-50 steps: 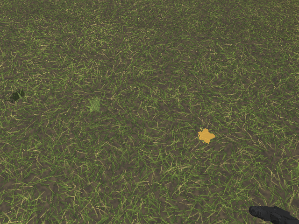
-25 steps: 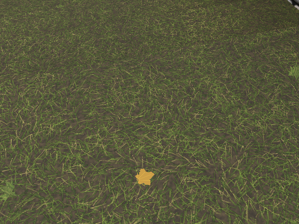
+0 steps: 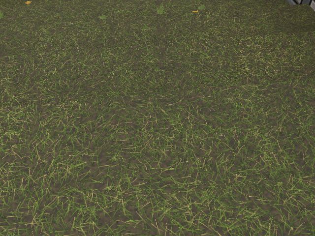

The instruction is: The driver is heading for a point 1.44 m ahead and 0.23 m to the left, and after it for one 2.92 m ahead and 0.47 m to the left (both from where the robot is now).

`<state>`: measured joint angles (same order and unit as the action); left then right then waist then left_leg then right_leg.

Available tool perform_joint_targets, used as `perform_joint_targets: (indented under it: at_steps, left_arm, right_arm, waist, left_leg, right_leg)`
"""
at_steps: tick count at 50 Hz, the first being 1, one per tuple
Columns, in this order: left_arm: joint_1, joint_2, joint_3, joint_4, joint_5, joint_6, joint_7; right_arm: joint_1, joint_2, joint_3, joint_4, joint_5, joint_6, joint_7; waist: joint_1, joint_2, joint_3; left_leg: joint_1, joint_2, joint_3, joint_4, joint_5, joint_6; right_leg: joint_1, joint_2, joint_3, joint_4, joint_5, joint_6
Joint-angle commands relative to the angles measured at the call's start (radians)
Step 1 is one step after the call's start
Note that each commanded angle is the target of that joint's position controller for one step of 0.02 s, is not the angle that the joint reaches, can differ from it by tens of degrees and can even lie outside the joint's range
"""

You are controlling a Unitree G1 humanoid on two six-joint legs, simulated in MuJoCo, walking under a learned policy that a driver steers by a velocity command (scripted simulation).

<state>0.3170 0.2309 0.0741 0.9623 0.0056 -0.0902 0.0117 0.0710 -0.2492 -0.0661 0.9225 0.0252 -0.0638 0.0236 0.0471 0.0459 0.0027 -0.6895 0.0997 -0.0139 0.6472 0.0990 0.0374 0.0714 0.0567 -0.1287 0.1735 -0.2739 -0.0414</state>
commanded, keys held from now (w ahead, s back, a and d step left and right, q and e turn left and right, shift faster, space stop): w+q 0.34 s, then w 0.66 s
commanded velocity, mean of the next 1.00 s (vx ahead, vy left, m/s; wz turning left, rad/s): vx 0.50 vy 0.00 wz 0.27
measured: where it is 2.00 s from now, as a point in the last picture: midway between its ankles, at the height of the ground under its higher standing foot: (123, 131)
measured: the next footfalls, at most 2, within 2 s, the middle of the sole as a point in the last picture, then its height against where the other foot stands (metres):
left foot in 0.12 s outside the picture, level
right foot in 0.64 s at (177, 216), level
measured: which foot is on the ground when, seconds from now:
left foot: up 0.00-0.10, down 0.12-0.66, up 0.68-1.00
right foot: down 0.00-0.14, up 0.16-0.62, down 0.64-1.00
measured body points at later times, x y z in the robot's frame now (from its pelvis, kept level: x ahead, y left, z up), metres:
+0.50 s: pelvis +0.29 +0.06 +0.01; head +0.32 +0.08 +0.45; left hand +0.43 +0.35 -0.09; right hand +0.42 -0.20 -0.11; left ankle +0.22 +0.12 -0.74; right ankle +0.52 -0.07 -0.69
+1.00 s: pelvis +0.58 +0.09 +0.01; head +0.61 +0.09 +0.45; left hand +0.51 +0.34 -0.13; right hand +0.82 -0.08 -0.10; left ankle +0.69 +0.30 -0.68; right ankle +0.54 -0.02 -0.74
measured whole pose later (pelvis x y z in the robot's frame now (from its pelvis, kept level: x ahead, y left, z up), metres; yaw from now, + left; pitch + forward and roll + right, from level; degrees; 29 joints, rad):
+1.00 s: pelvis +0.58 +0.09 +0.01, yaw +18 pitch +3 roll -1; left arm 0.38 0.24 0.04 0.90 0.07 -0.12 -0.05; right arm 0.13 -0.27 -0.03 0.77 -0.08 -0.06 0.05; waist 0.08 0.04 -0.01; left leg -0.69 0.11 -0.04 0.71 0.02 0.00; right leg -0.06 0.06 -0.03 0.25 -0.24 -0.06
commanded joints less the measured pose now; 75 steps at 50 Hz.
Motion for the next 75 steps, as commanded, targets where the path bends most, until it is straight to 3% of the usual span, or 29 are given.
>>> perform_joint_targets:
  at_steps: [1,4,6,7,8,9,10,12,17,26,31,32,33,34,35,37,41,46,47,50,56,58,59,60,61,62,63,66,75]
  left_arm:
    - [0.037,0.151,0.032,-0.019,-0.007,0.006,0.009]
    - [-0.005,0.196,0.043,-0.037,-0.013,0.025,0.022]
    - [-0.032,0.209,0.041,-0.054,-0.014,0.042,0.032]
    - [-0.012,0.185,0.029,-0.080,0.004,0.033,0.033]
    - [0.062,0.044,-0.015,-0.113,0.012,-0.003,0.009]
    - [-0.033,0.128,0.001,-0.129,-0.024,-0.048,-0.009]
    - [-0.109,0.156,0.006,-0.154,-0.054,-0.067,-0.017]
    - [-0.154,0.161,0.017,-0.156,-0.016,-0.067,-0.001]
    - [-0.175,0.123,0.019,-0.189,0.008,-0.014,0.013]
    - [-0.408,0.111,-0.005,-0.256,-0.010,-0.035,-0.026]
    - [-0.214,0.185,0.023,-0.218,-0.005,-0.056,-0.034]
    - [-0.042,0.236,0.038,-0.189,0.008,-0.058,-0.029]
    - [0.097,0.321,0.064,-0.157,0.012,-0.046,-0.028]
    - [0.121,0.248,0.047,-0.134,-0.016,-0.035,-0.035]
    - [0.051,0.189,0.027,-0.150,-0.025,-0.030,-0.033]
    - [-0.074,0.144,0.006,-0.175,-0.005,-0.017,-0.034]
    - [-0.097,0.142,0.000,-0.164,-0.003,-0.027,-0.036]
    - [-0.038,0.184,0.011,-0.134,-0.015,-0.015,-0.020]
    - [0.046,0.091,-0.017,-0.125,0.100,-0.044,-0.051]
    - [0.105,0.137,-0.010,-0.097,0.074,-0.051,-0.089]
    - [0.104,0.198,-0.003,-0.078,0.059,-0.028,-0.076]
    - [0.096,0.205,-0.004,-0.075,0.074,-0.032,-0.073]
    - [0.218,0.100,-0.033,-0.092,0.084,-0.044,-0.065]
    - [0.303,0.030,-0.066,-0.092,0.097,-0.056,-0.089]
    - [0.085,0.095,-0.040,-0.112,0.058,-0.048,-0.100]
    - [0.002,0.096,-0.033,-0.127,0.042,-0.050,-0.083]
    - [0.003,0.115,-0.029,-0.121,0.063,-0.049,-0.062]
    - [0.016,0.030,-0.055,-0.111,0.088,-0.029,-0.062]
    - [-0.155,0.058,-0.051,-0.180,0.041,0.007,-0.110]
  right_arm:
    - [-0.155,-0.051,0.002,-0.109,0.001,-0.016,0.024]
    - [-0.095,-0.095,-0.016,-0.127,-0.002,-0.014,0.042]
    - [0.160,-0.179,-0.063,-0.075,-0.001,-0.007,0.036]
    - [0.310,-0.271,-0.092,-0.055,-0.005,0.001,0.015]
    - [0.288,-0.302,-0.091,-0.076,0.007,-0.001,0.015]
    - [0.313,-0.237,-0.066,-0.074,-0.004,-0.003,0.014]
    - [0.281,-0.185,-0.056,-0.082,-0.010,-0.008,0.008]
    - [0.152,-0.133,-0.039,-0.115,-0.014,-0.022,0.008]
    - [0.146,-0.173,-0.044,-0.148,-0.013,-0.023,-0.020]
    - [0.287,-0.162,-0.035,-0.100,-0.008,-0.009,-0.031]
    - [0.268,-0.167,-0.033,-0.107,-0.013,0.008,-0.038]
    - [0.243,-0.136,-0.017,-0.131,-0.022,0.006,-0.036]
    - [0.377,-0.071,0.002,-0.135,-0.011,-0.013,-0.032]
    - [0.362,-0.101,0.003,-0.132,-0.002,-0.025,-0.028]
    - [0.271,-0.171,-0.014,-0.152,0.011,-0.031,-0.024]
    - [0.160,-0.156,-0.014,-0.181,-0.008,-0.030,-0.023]
    - [0.202,-0.102,-0.011,-0.175,-0.017,-0.011,-0.027]
    - [0.055,-0.068,0.004,-0.218,-0.023,-0.016,-0.022]
    - [0.146,-0.002,0.049,-0.166,-0.162,-0.012,0.029]
    - [0.006,-0.069,0.032,-0.217,-0.119,-0.004,0.047]
    - [-0.091,-0.107,0.037,-0.267,-0.083,-0.016,0.025]
    - [0.068,-0.185,0.005,-0.231,-0.053,-0.037,0.019]
    - [0.259,-0.229,0.001,-0.183,-0.059,-0.043,0.018]
    - [0.500,-0.230,-0.001,-0.129,-0.066,-0.032,0.010]
    - [0.622,-0.186,0.000,-0.065,-0.096,-0.042,0.001]
    - [0.505,-0.195,-0.007,-0.068,-0.082,-0.055,-0.005]
    - [0.400,-0.138,0.006,-0.081,-0.077,-0.053,-0.016]
    - [0.251,-0.021,0.044,-0.122,-0.090,-0.045,-0.029]
    - [0.246,-0.149,-0.010,-0.108,-0.101,-0.084,-0.016]
  waist:
    - [0.023,-0.092,0.099]
    - [-0.035,-0.144,0.026]
    - [-0.173,-0.133,-0.114]
    - [-0.210,0.018,-0.228]
    - [-0.108,0.244,-0.334]
    - [-0.165,0.124,-0.364]
    - [-0.167,0.076,-0.250]
    - [-0.085,-0.062,-0.106]
    - [-0.033,-0.016,-0.028]
    - [-0.145,0.038,0.017]
    - [-0.026,0.062,-0.076]
    - [0.053,0.013,-0.214]
    - [0.039,-0.230,-0.369]
    - [0.054,-0.312,-0.364]
    - [0.058,-0.208,-0.198]
    - [0.012,-0.090,-0.028]
    - [-0.050,-0.138,-0.011]
    - [-0.014,-0.108,0.005]
    - [0.001,-0.097,-0.017]
    - [0.027,-0.107,0.048]
    - [-0.004,-0.118,0.055]
    - [-0.094,-0.094,-0.063]
    - [-0.092,0.052,-0.327]
    - [-0.168,0.216,-0.506]
    - [-0.258,0.073,-0.280]
    - [-0.206,0.061,-0.050]
    - [-0.156,0.034,-0.006]
    - [-0.045,0.004,-0.020]
    - [-0.027,0.013,-0.008]
  left_leg:
    - [-0.053,-0.016,0.023,-0.053,-0.045,0.029]
    - [0.093,-0.092,0.108,-0.048,-0.207,0.075]
    - [0.449,-0.168,0.127,-0.100,-0.202,0.130]
    - [0.759,0.007,-0.157,-0.104,-0.181,0.201]
    - [1.067,0.237,-0.748,-0.273,-0.363,0.404]
    - [1.099,0.221,-0.777,-0.351,-0.411,0.357]
    - [1.010,0.190,-0.621,-0.346,-0.364,0.313]
    - [0.704,0.119,-0.426,-0.369,-0.163,0.271]
    - [0.458,0.054,-0.295,-0.444,-0.040,0.265]
    - [0.559,0.051,-0.244,-0.376,-0.127,0.179]
    - [0.661,0.045,-0.252,-0.135,0.248,0.128]
    - [0.534,-0.012,-0.198,0.101,0.171,0.094]
    - [0.165,-0.164,-0.095,0.473,-0.210,0.009]
    - [-0.024,-0.177,-0.137,0.601,-0.672,0.003]
    - [-0.112,-0.115,-0.151,0.663,-0.615,0.011]
    - [-0.083,-0.031,-0.084,0.570,-0.469,0.012]
    - [0.028,0.024,-0.055,0.411,-0.368,-0.015]
    - [0.041,0.015,-0.016,0.102,-0.104,-0.045]
    - [0.048,-0.017,0.019,0.100,-0.030,-0.049]
    - [-0.001,-0.014,0.001,0.008,-0.039,-0.026]
    - [0.127,-0.080,0.055,-0.147,-0.119,0.051]
    - [0.514,-0.127,0.085,-0.098,-0.047,0.121]
    - [0.972,0.020,-0.094,-0.016,0.133,0.270]
    - [1.337,0.290,-0.584,-0.214,-0.016,0.455]
    - [1.199,0.260,-0.625,-0.323,-0.248,0.318]
    - [0.944,0.248,-0.491,-0.358,-0.381,0.244]
    - [0.770,0.224,-0.386,-0.394,-0.364,0.229]
    - [0.566,0.200,-0.211,-0.492,-0.159,0.226]
    - [0.538,0.125,0.185,-0.449,0.524,0.176]
  right_leg:
    - [0.022,-0.319,0.027,-0.012,0.425,-0.112]
    - [0.078,-0.330,-0.019,0.167,0.888,-0.077]
    - [-0.021,-0.278,-0.061,0.529,1.010,-0.027]
    - [-0.284,-0.226,-0.069,0.863,0.653,0.016]
    - [-0.712,0.021,0.059,1.228,-0.239,0.083]
    - [-0.822,-0.026,0.250,1.284,-0.257,0.041]
    - [-0.876,-0.073,0.238,1.254,-0.191,0.016]
    - [-0.777,-0.153,0.223,1.062,-0.086,0.016]
    - [-0.684,-0.165,0.191,0.793,0.029,0.082]
    - [-0.628,-0.101,0.162,0.339,0.370,0.059]
    - [-0.376,-0.060,0.126,0.258,0.246,-0.039]
    - [-0.109,-0.182,0.247,0.305,0.289,-0.108]
    - [0.289,-0.395,0.634,0.283,0.154,-0.268]
    - [0.327,-0.454,0.864,0.148,-0.041,-0.291]
    - [0.203,-0.421,0.765,0.125,-0.165,-0.240]
    - [-0.074,-0.342,0.564,0.061,-0.054,-0.199]
    - [-0.232,-0.273,0.386,-0.015,0.196,-0.196]
    - [-0.229,-0.228,0.236,-0.032,0.366,-0.169]
    - [-0.208,-0.220,0.218,-0.017,0.244,-0.220]
    - [-0.158,-0.270,0.255,-0.005,0.225,-0.237]
    - [0.016,-0.324,0.247,0.060,0.458,-0.176]
    - [-0.115,-0.223,0.146,0.277,0.728,-0.085]
    - [-0.335,-0.105,0.090,0.574,0.512,-0.013]
    - [-0.660,0.058,0.118,0.855,-0.209,0.039]
    - [-0.833,0.016,0.248,1.059,-0.280,-0.006]
    - [-0.899,-0.062,0.262,1.111,-0.180,-0.039]
    - [-0.833,-0.124,0.252,1.075,-0.112,-0.059]
    - [-0.687,-0.183,0.244,0.988,-0.016,-0.055]
    - [-0.622,-0.143,0.119,0.542,0.370,0.022]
